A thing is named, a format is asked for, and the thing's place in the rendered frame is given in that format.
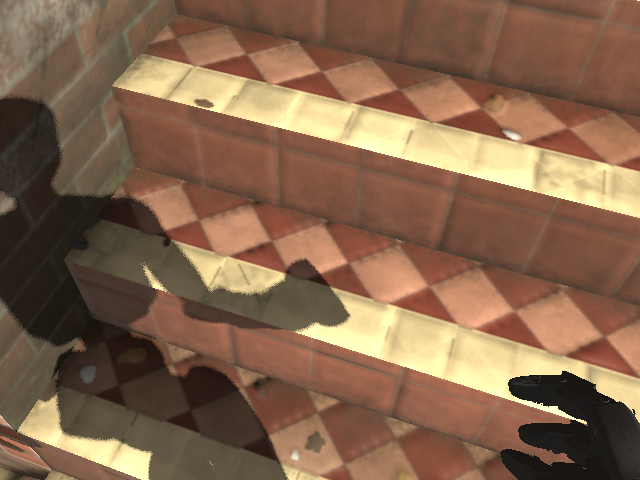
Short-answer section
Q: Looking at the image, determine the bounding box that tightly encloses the robot right hand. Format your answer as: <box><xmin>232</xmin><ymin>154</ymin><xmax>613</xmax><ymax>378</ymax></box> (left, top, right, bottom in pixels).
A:
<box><xmin>500</xmin><ymin>371</ymin><xmax>640</xmax><ymax>480</ymax></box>

